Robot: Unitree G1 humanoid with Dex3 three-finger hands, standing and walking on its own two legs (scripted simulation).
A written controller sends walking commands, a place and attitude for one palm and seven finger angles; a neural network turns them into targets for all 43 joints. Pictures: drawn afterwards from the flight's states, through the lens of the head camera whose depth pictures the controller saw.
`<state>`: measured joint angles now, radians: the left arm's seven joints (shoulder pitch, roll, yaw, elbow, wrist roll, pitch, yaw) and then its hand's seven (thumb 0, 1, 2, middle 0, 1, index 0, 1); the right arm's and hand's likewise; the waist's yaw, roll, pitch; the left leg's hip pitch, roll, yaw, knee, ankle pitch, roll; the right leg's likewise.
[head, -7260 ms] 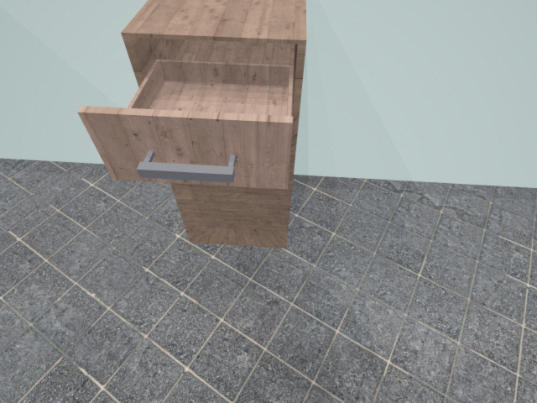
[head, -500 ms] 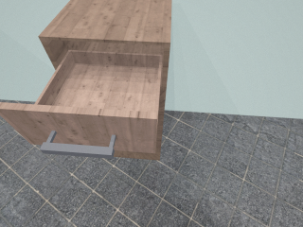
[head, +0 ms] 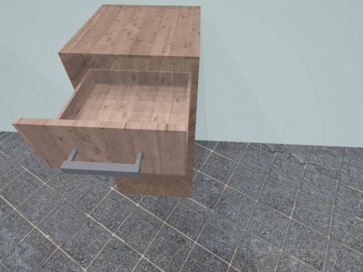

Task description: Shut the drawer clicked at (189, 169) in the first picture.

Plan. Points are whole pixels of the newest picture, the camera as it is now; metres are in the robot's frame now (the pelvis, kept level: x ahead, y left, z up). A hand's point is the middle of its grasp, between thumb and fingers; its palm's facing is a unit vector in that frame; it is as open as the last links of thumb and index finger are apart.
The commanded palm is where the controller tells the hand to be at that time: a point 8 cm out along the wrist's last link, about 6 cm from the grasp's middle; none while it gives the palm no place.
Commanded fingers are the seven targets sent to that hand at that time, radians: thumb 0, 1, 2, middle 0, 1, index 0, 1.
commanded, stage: come to a stop and stand still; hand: left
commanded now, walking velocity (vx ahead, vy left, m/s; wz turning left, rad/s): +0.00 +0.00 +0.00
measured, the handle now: (104, 161) +0.35 +0.21 +0.05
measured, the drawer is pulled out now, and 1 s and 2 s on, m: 0.30 0.30 0.30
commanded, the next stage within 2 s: look again from close up in 0.04 s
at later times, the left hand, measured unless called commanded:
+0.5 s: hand out of the picture +0.03 +0.15 -0.17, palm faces +0.01 -0.98 -0.21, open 7.3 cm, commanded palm none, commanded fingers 0.00 0.90 0.90 -0.20 -0.30 -0.20 -0.30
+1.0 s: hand (116, 219) +0.22 +0.16 +0.02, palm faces +0.22 -0.97 -0.10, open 6.9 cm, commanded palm +0.12 +0.20 -0.04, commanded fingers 0.00 0.90 0.90 -0.44 -0.56 -0.44 -0.56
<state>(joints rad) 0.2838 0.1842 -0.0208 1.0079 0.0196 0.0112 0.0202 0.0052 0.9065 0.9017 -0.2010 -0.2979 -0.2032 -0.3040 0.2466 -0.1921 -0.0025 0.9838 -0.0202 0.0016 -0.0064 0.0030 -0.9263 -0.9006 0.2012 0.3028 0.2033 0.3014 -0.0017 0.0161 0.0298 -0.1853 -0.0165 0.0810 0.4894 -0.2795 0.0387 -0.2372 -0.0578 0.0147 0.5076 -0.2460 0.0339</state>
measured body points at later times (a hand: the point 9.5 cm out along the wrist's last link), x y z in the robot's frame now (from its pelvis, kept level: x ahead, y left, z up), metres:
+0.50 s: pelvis +0.03 -0.03 +0.00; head +0.04 -0.03 +0.45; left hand +0.04 +0.20 -0.15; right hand +0.03 -0.24 -0.16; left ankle -0.01 +0.09 -0.74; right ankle +0.02 -0.15 -0.74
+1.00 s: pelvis +0.02 -0.03 -0.01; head +0.01 -0.05 +0.44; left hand +0.21 +0.21 +0.02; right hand +0.16 -0.28 -0.11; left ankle -0.01 +0.09 -0.74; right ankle +0.02 -0.15 -0.74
